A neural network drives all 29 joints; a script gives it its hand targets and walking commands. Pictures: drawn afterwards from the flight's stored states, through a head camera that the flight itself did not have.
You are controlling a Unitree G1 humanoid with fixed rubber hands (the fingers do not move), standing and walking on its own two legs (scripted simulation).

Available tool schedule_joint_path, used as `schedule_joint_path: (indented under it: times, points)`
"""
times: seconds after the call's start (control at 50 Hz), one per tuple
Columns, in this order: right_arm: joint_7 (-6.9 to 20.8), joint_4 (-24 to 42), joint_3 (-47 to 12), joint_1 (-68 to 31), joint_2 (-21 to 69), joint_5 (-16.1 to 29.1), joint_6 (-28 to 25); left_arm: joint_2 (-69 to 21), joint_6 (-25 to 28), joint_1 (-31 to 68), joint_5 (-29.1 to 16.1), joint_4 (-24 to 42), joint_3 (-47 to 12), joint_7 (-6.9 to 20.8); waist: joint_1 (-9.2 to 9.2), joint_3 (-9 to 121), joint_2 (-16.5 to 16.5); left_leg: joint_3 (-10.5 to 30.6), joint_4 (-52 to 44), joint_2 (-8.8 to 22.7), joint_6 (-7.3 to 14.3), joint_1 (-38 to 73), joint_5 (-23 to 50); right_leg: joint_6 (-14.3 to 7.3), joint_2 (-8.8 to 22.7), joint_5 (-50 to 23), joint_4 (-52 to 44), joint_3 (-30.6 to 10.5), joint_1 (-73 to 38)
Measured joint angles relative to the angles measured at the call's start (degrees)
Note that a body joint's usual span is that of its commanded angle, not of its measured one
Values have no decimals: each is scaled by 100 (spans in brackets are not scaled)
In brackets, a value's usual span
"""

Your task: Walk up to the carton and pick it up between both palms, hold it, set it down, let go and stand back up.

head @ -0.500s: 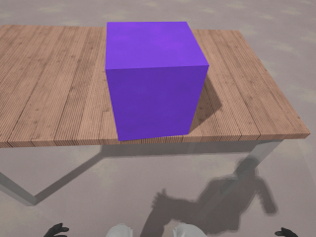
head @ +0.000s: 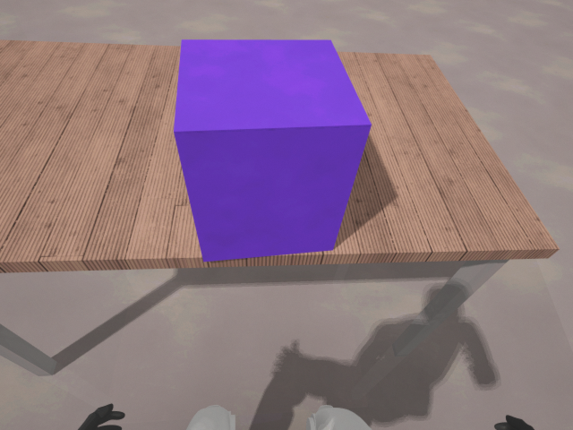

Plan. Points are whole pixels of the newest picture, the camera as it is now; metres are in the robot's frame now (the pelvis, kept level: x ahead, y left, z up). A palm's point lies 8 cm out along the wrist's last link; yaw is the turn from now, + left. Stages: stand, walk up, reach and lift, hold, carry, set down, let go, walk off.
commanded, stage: walk up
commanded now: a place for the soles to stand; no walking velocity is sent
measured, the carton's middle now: (264, 155) +0.48 +0.05 +0.12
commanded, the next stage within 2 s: none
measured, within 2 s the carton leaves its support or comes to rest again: neither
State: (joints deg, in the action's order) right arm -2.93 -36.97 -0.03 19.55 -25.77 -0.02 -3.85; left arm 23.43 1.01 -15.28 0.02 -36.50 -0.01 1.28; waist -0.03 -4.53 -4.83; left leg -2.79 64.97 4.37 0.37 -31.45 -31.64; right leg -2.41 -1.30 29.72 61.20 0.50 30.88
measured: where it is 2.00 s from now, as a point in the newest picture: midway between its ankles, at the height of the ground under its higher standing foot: outside the picture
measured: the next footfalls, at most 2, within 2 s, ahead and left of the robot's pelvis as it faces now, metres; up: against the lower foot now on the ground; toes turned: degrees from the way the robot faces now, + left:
right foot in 1.48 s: +0.14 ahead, -0.10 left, +0.00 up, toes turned +2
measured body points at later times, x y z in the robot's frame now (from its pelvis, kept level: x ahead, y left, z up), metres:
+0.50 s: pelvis +0.01 +0.00 +0.00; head +0.04 +0.03 +0.45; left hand +0.13 +0.30 -0.11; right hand +0.13 -0.33 -0.06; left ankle +0.02 +0.14 -0.65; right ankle +0.04 -0.10 -0.67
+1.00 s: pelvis +0.03 +0.01 +0.00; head +0.06 +0.04 +0.45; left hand +0.15 +0.30 -0.11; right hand +0.16 -0.32 -0.06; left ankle +0.05 +0.14 -0.67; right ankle +0.06 -0.10 -0.67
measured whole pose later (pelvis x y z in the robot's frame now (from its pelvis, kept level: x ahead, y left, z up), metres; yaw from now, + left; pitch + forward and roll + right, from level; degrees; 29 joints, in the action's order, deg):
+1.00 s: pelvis +0.03 +0.01 +0.00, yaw +0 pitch -1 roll +0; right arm -2.9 -37.0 0.0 15.3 -26.1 0.0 -4.8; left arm 23.5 0.9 -15.4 0.0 -36.6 0.0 0.5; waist -0.1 -4.6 -3.5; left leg -3.1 61.2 4.4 0.3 -30.1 -30.7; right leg -2.4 -1.3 29.8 61.1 0.5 30.8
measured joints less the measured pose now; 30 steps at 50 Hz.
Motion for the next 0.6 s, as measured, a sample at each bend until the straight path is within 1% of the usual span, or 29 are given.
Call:
schedule_joint_path:
  times: [0.08,0.12,0.14,0.16,0.2,0.32,0.36,0.4,0.44,0.48,0.52,0.54,0.56,0.6]
  points:
    - [0,4,0,-291,5,0,1,-1,0,-32,0,1,0,-48,-2,0,50,3,75,2,0,-6,-46,0,-2,-17,-39,5,-24]
    - [0,7,0,-377,5,0,-54,-2,0,-32,0,2,0,-51,-4,2,87,8,-291,3,0,58,-57,0,-4,-15,-39,30,-23]
    - [0,6,-1,-397,19,0,-97,-2,-9,-33,0,0,0,-53,-3,1,84,1,-500,1,-1,104,99,0,-2,-12,-38,29,-25]
    - [0,6,-1,-397,45,0,-160,-2,-41,-33,0,-2,0,-54,-3,-1,66,-24,-488,0,-5,110,193,0,-1,-35,-18,0,-26]
    - [0,1,-1,-284,58,0,-264,-2,-57,-3,0,1,2,-67,-3,-2,76,-25,-461,2,-5,125,237,0,-2,13,82,-5,-2]
    - [0,0,0,70,-36,0,-236,4,-57,38,0,1,0,15,-2,-1,52,-28,-455,16,-5,127,224,0,11,49,140,-6,115]
    - [0,-1,0,85,-76,0,-170,6,-55,34,0,1,0,42,-1,-2,37,-28,-371,16,-5,103,167,0,12,21,-12,-14,49]
    - [0,-9,-1,48,-55,0,-10,6,-48,11,0,-1,1,45,0,-3,50,23,-142,15,-5,68,-104,0,0,-1,41,40,28]
    - [0,-5,0,-65,-31,0,75,6,-41,-54,0,-1,0,28,0,-3,58,24,131,3,-5,21,-137,0,0,-2,27,43,-8]
    - [0,-2,1,-192,-44,0,66,5,-41,-93,0,-1,1,-2,-1,-2,96,26,180,4,-5,17,-138,0,0,-3,4,38,-28]
    - [0,-1,0,-307,-53,0,35,4,-41,-94,0,0,1,-44,-3,-2,140,28,27,5,-5,28,-145,0,-2,1,3,51,-25]
    - [0,0,0,-353,-46,0,8,4,-41,-94,0,0,0,-56,-3,-1,153,30,-193,6,-5,57,-148,0,-2,5,3,62,-21]
    - [0,0,-1,-388,-31,0,-34,4,-41,-94,0,-1,0,-60,-2,-2,155,26,-387,4,-5,88,59,1,-2,8,3,64,-20]
    - [0,-1,-1,-401,24,0,-173,5,-47,-76,0,-1,1,-54,-3,-3,128,-11,-374,3,-5,93,193,1,0,-23,13,25,-23]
